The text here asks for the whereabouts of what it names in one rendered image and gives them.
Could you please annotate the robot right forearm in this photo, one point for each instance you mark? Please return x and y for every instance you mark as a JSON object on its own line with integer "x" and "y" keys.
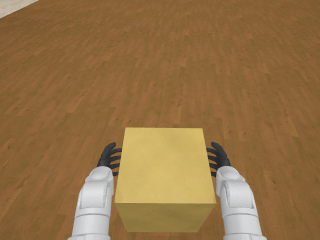
{"x": 238, "y": 207}

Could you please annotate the robot right hand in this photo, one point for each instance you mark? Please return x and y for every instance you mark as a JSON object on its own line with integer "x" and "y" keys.
{"x": 221, "y": 158}

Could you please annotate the robot left forearm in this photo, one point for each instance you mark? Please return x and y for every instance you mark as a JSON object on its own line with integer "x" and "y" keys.
{"x": 93, "y": 209}

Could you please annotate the robot left hand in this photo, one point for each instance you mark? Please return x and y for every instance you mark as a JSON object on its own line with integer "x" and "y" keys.
{"x": 106, "y": 158}

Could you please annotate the carton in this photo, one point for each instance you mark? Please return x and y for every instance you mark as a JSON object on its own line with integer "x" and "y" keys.
{"x": 164, "y": 181}

